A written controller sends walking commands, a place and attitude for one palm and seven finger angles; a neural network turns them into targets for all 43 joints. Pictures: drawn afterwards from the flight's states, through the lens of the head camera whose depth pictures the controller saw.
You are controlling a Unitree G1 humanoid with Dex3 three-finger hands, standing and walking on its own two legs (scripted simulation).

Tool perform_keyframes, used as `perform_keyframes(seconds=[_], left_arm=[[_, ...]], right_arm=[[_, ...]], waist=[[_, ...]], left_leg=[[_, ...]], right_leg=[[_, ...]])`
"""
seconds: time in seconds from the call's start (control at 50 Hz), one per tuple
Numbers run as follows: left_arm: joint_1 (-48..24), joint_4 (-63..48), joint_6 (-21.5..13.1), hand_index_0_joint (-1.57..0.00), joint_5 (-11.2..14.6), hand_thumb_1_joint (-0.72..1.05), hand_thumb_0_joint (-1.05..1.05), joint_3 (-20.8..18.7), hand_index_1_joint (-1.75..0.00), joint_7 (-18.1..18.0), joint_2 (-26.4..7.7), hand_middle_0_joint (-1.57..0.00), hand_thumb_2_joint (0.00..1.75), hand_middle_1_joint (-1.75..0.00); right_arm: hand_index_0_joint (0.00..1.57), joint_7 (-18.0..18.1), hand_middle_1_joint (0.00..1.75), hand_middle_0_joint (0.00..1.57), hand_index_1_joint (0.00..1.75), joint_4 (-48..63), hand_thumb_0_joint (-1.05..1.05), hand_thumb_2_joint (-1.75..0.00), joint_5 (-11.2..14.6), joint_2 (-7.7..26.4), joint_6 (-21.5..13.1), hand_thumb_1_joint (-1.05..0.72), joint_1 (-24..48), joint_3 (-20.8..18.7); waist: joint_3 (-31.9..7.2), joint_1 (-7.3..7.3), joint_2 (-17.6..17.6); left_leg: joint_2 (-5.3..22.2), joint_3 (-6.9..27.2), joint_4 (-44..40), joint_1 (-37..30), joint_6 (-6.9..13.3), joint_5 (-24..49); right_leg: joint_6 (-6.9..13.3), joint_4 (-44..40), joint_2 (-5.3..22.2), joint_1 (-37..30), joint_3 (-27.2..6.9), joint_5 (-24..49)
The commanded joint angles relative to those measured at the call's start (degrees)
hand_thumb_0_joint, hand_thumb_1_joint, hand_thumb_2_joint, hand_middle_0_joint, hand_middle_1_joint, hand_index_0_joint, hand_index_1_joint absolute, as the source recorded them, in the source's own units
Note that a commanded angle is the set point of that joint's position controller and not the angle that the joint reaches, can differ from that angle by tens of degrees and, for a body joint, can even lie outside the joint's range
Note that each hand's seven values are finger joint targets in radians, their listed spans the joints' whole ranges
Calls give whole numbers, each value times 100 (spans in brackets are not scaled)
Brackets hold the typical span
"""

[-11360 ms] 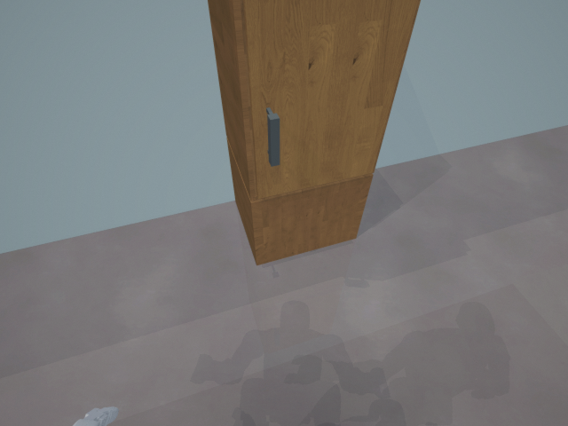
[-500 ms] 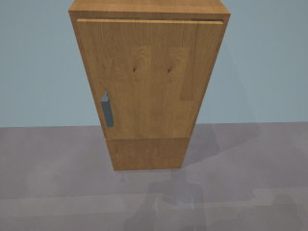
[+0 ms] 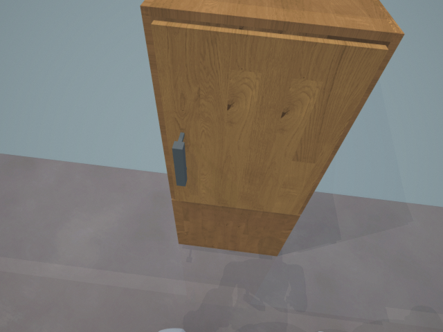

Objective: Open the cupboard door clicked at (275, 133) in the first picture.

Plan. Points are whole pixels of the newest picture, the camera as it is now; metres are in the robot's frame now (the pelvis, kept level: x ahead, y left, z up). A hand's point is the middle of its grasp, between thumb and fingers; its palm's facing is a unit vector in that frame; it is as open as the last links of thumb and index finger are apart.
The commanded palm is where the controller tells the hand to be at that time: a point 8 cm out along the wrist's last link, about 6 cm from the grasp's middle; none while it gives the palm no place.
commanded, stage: come to a stop and stand still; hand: left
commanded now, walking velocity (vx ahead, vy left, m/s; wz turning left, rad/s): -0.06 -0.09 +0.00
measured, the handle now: (181, 159) +0.53 +0.16 -0.08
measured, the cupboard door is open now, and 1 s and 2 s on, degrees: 0 0 0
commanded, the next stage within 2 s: look again from close up in 1.32 s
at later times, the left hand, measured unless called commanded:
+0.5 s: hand out of the picture -0.02 +0.13 -0.17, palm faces +0.03 -0.99 -0.16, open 7.4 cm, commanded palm none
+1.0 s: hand out of the picture -0.03 +0.13 -0.17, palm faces +0.05 -0.99 -0.13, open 7.4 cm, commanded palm none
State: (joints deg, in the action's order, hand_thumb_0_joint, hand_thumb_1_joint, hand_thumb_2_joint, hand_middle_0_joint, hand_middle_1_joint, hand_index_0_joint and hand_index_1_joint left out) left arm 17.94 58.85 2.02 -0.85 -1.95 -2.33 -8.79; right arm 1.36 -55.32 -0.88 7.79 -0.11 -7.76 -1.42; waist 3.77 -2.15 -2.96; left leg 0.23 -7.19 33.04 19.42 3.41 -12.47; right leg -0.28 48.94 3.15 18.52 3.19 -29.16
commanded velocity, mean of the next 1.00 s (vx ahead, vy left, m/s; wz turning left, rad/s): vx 0.00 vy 0.00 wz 0.00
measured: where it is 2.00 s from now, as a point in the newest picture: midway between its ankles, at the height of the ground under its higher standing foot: outside the picture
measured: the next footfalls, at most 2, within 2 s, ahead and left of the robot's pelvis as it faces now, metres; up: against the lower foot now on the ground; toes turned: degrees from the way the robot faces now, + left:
right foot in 0.18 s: -0.01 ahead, -0.13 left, +0.00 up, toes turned -1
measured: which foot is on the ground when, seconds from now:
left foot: down 0.00-1.00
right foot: up 0.00-0.16, down 0.18-1.00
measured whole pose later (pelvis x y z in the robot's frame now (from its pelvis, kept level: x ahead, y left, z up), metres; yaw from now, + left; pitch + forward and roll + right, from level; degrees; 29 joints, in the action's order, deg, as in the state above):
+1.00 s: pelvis +0.01 -0.02 +0.01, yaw +0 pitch -1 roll +0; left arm 20.4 64.1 -0.9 -0.7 0.1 -2.2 -5.5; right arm 1.7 -66.5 -0.6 5.3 -0.2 -17.6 -0.4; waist 1.7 0.0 -0.9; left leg 1.2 -5.2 25.6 15.9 1.1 -9.0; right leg 0.0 25.6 1.3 5.7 3.5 -19.1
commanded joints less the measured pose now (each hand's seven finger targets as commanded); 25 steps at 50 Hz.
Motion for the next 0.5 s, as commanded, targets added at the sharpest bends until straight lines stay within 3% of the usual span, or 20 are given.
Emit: perform_keyframes(seconds=[0.0,0.02,0.08,0.12,0.14,0.16,0.18,0.2,0.22,0.28,0.32,0.36,0.4,0.48], left_arm=[[476,-220,-34,-20,-39,90,0,-80,-30,-2,-242,-20,90,-30],[535,-204,-53,-20,-45,90,0,-55,-30,11,-214,-20,90,-30],[597,-214,-96,-20,-44,90,0,-11,-30,20,-122,-20,90,-30],[820,-136,-170,-20,-75,90,0,-10,-30,13,-156,-20,90,-30],[827,-141,-203,-20,-99,90,0,-17,-30,-1,-300,-20,90,-30],[685,-216,-234,-20,-117,90,0,-33,-30,-14,-572,-20,90,-30],[457,-308,-252,-20,-79,90,0,-41,-30,-2,-776,-20,90,-30],[212,-357,-275,-20,-64,90,0,-24,-30,5,-783,-20,90,-30],[86,-375,-314,-20,-55,90,0,-20,-30,-13,-692,-20,90,-30],[187,-310,-340,-20,-17,90,0,9,-30,4,-511,-20,90,-30],[263,-265,-306,-20,-16,90,0,26,-30,11,-455,-20,90,-30],[266,-210,-243,-20,-24,90,0,36,-30,22,-448,-20,90,-30],[308,-139,-230,-20,-21,90,0,36,-30,36,-465,-20,90,-30],[436,-8,-247,-20,3,90,0,45,-30,43,-469,-20,90,-30]], right_arm=[[20,50,30,20,30,239,0,-90,-41,834,1,-90,-229,-170],[20,51,30,20,30,254,0,-90,-41,848,-7,-90,-189,-186],[20,23,30,20,30,218,0,-90,-48,930,34,-90,-267,-256],[20,-2,30,20,30,177,0,-90,-14,863,62,-90,-278,-262],[20,-30,30,20,30,192,0,-90,23,698,78,-90,-296,-251],[20,-54,30,20,30,263,0,-90,64,441,122,-90,-280,-214],[20,-85,30,20,30,324,0,-90,45,329,142,-90,-164,-163],[20,-109,30,20,30,261,0,-90,15,336,129,-90,-174,-157],[20,-103,30,20,30,170,0,-90,-15,305,133,-90,-259,-138],[20,-61,30,20,30,-83,0,-90,-9,350,14,-90,-564,-134],[20,-39,30,20,30,-173,0,-90,4,462,-11,-90,-624,-101],[20,-59,30,20,30,-237,0,-90,-4,485,56,-90,-566,-88],[20,-55,30,20,30,-329,0,-90,-22,463,78,-90,-696,-50],[20,-43,30,20,30,-488,0,-90,-27,452,73,-90,-953,-24]], waist=[[-411,127,1128],[-563,100,938],[-788,170,899],[-773,79,671],[-589,94,173],[-410,186,-594],[-173,236,-883],[-236,296,-727],[-241,337,-869],[-452,318,-292],[-306,260,-51],[283,258,171],[530,261,387],[385,237,386]], left_leg=[[1617,1348,-1528,-318,838,2074],[1615,1297,-1471,-532,839,2088],[1535,1343,-1408,-644,728,1153],[1229,1199,-1072,-421,440,487],[873,961,-792,-119,145,-62],[407,580,-373,116,-171,-594],[176,432,-192,61,-323,-633],[157,439,-102,-295,-355,-485],[233,470,-113,-376,-339,-289],[402,600,-552,-833,-258,691],[572,769,-815,-786,-192,651],[523,831,-988,-494,-250,-268],[492,913,-1148,-373,-244,-541],[462,894,-1147,-377,-273,-538]], right_leg=[[-54,725,48,239,-265,122],[-83,417,45,229,-208,145],[-92,-765,-3,-162,-20,239],[-65,-1993,-65,-645,19,1060],[32,-2630,121,-735,-359,1396],[332,-3032,805,-480,-1240,1209],[637,-3282,1275,-12,-1586,1164],[744,-3275,1283,278,-1526,1192],[664,-3143,1039,222,-1316,1515],[379,-2603,596,-79,-755,2270],[247,-2664,365,-156,-563,1631],[293,-3015,366,272,-682,329],[308,-3126,313,395,-681,15],[333,-3217,326,192,-658,-9]])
